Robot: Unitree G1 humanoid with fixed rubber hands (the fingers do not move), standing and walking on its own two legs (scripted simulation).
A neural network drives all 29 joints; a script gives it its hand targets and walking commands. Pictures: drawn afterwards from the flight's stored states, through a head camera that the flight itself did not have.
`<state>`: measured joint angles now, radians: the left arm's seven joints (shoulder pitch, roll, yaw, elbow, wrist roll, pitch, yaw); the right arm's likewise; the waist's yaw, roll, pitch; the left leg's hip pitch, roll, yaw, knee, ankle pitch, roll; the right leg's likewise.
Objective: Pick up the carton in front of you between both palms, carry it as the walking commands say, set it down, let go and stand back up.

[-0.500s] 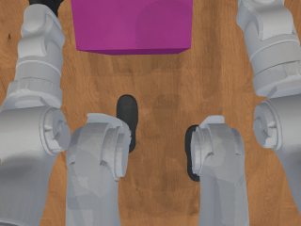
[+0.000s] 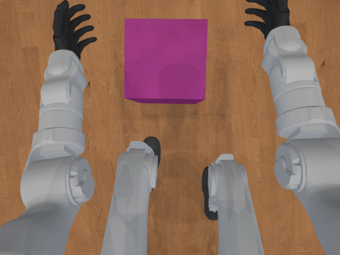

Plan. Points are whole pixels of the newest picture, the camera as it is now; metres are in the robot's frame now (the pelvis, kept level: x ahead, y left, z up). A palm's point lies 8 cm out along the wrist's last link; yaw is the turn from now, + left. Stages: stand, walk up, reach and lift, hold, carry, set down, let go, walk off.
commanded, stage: set down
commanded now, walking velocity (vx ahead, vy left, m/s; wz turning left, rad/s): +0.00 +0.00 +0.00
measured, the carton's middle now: (167, 69) +0.51 +0.10 -0.37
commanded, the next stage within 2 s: let go in 0.40 s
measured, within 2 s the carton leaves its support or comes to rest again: neither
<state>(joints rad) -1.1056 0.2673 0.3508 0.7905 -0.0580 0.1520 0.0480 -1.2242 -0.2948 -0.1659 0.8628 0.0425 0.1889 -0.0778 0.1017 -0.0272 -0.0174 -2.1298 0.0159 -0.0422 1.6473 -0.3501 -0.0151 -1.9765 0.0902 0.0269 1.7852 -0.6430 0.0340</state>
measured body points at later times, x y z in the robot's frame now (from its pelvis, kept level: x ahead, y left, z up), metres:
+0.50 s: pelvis +0.02 +0.01 +0.13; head +0.32 +0.04 +0.47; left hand +0.48 +0.28 +0.02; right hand +0.56 -0.12 +0.03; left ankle +0.14 +0.13 -0.46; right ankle +0.06 -0.12 -0.46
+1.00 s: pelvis +0.09 +0.02 +0.24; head +0.25 +0.05 +0.66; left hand +0.33 +0.28 +0.14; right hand +0.41 -0.16 +0.14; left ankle +0.14 +0.13 -0.46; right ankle +0.05 -0.12 -0.46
